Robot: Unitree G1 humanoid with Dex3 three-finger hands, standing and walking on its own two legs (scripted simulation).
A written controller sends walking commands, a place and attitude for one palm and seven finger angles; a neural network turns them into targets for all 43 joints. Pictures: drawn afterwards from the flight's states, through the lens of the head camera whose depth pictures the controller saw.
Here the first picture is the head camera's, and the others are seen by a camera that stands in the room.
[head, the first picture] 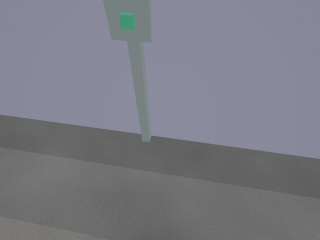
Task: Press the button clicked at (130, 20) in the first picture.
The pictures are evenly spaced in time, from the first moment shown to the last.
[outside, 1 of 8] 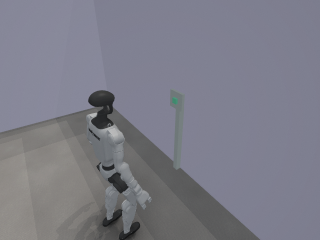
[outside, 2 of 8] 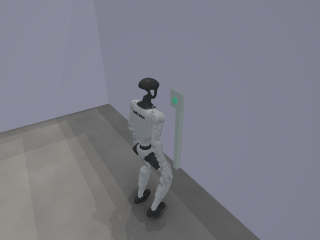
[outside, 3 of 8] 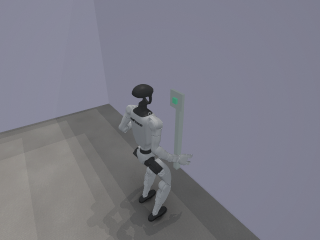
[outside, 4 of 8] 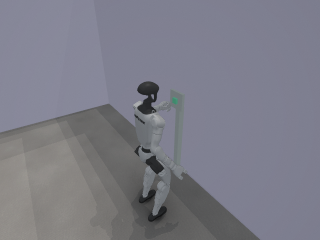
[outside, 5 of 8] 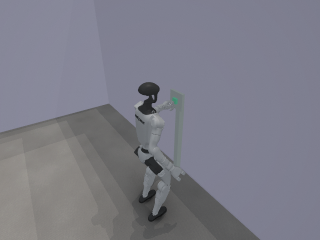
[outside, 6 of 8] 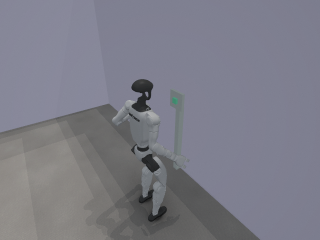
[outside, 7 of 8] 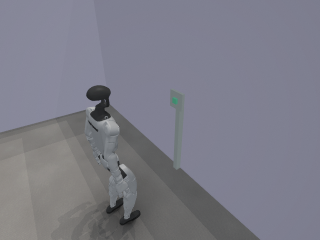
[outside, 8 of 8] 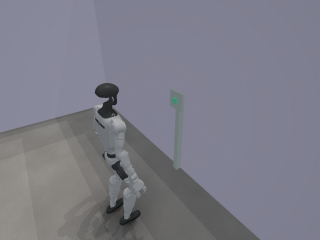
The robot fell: no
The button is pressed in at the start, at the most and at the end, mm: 0 8 0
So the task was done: yes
